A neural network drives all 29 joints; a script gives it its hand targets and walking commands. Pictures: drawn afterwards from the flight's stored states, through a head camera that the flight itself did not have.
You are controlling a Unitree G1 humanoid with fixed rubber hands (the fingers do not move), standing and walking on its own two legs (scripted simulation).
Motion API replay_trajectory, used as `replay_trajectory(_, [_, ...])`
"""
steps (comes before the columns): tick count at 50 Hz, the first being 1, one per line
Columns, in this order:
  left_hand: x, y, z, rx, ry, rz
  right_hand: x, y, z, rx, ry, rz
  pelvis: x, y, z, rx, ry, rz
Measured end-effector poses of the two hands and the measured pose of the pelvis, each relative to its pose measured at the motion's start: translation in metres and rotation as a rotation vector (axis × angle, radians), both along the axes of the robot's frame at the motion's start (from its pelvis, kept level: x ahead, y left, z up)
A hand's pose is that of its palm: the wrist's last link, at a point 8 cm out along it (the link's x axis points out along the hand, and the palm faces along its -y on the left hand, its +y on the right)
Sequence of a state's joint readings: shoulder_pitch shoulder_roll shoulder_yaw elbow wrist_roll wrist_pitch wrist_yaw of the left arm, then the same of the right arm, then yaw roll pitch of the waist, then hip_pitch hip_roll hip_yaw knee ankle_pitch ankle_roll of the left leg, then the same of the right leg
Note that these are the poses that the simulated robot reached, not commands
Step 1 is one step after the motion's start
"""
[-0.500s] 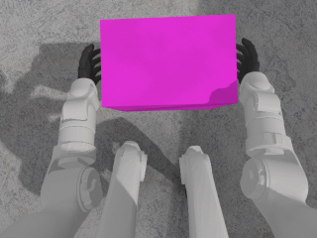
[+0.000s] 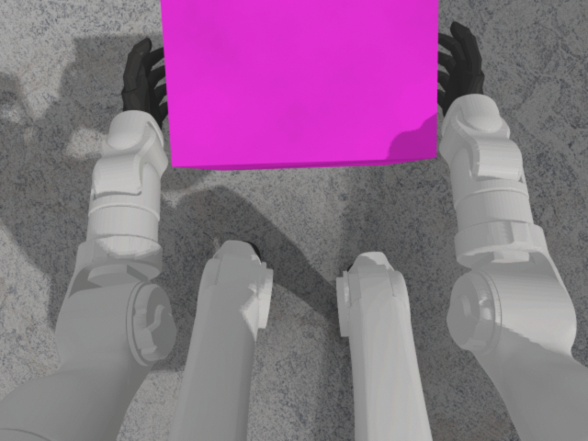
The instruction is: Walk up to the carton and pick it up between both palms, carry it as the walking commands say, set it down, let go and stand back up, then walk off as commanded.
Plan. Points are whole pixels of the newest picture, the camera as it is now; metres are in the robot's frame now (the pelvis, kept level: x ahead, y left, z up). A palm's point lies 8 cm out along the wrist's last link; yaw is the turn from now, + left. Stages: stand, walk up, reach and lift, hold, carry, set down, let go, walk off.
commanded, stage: set down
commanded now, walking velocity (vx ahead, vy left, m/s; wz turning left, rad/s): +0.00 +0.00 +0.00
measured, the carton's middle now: (301, 98) +0.52 +0.02 -0.20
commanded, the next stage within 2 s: none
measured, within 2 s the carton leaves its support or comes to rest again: rests again in 1.28 s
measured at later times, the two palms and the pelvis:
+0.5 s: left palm (177, 112) +0.49 +0.20 -0.21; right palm (442, 103) +0.52 -0.17 -0.21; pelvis +0.01 +0.01 -0.05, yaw -1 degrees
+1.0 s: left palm (180, 119) +0.49 +0.21 -0.24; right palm (430, 108) +0.52 -0.17 -0.24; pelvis +0.01 +0.01 -0.07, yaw -1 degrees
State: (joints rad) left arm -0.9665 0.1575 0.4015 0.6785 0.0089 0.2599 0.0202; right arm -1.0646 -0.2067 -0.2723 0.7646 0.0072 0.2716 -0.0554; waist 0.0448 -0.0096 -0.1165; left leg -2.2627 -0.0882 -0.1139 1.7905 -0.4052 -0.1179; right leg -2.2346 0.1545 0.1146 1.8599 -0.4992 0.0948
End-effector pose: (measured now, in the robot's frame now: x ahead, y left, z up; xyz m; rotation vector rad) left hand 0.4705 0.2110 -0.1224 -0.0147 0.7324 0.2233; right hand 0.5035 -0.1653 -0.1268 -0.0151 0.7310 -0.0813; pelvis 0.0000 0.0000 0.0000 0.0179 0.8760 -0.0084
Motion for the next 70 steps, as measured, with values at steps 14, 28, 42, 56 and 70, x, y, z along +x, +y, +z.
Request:
replay_trajectory(14, [0.021, 0.0, -0.056, -0.022, 0.014, -0.026, 0.018, 0.0, -0.042, -0.051, 0.012, 0.002, -0.001, 0.009, -0.036, -0.028, -0.011, 0.016])
replay_trajectory(28, [0.021, -0.008, -0.091, 0.004, 0.048, -0.035, 0.016, -0.009, -0.087, -0.036, 0.045, 0.008, 0.007, 0.01, -0.056, -0.012, -0.071, -0.004])
replay_trajectory(42, [0.024, 0.003, -0.104, 0.012, 0.037, -0.025, 0.031, 0.004, -0.093, -0.044, 0.032, 0.032, 0.008, 0.004, -0.07, -0.008, -0.125, -0.012])
replay_trajectory(56, [0.022, -0.005, -0.12, 0.012, 0.064, -0.057, 0.017, -0.006, -0.11, -0.057, 0.058, 0.013, 0.004, 0.008, -0.077, -0.015, -0.176, -0.013])
replay_trajectory(70, [0.026, -0.004, -0.127, 0.001, 0.066, -0.036, 0.024, -0.005, -0.12, -0.055, 0.071, 0.025, 0.005, 0.005, -0.08, -0.005, -0.185, -0.012])
